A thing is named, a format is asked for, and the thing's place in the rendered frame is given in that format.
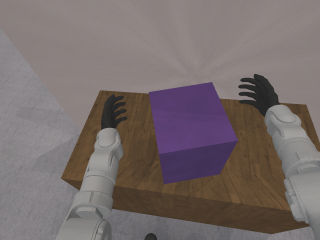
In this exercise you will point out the carton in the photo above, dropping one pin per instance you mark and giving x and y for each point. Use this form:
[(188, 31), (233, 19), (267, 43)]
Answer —
[(194, 135)]

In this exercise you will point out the pedestal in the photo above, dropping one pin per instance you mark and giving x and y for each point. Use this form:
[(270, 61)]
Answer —
[(248, 194)]

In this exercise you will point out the robot left upper arm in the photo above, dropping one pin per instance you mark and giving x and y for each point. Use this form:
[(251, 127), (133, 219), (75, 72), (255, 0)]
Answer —
[(85, 229)]

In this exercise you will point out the robot left hand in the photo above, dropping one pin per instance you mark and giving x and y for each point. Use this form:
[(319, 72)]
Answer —
[(108, 119)]

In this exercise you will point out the robot right hand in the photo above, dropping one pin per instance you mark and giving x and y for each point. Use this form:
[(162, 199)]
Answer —
[(264, 95)]

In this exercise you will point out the robot right forearm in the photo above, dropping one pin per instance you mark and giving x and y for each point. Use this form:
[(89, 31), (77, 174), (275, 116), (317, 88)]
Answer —
[(296, 151)]

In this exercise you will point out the robot right upper arm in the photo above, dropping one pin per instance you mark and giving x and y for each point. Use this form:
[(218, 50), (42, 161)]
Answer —
[(303, 197)]

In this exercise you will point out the robot left forearm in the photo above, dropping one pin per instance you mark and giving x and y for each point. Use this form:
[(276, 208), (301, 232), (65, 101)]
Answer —
[(94, 200)]

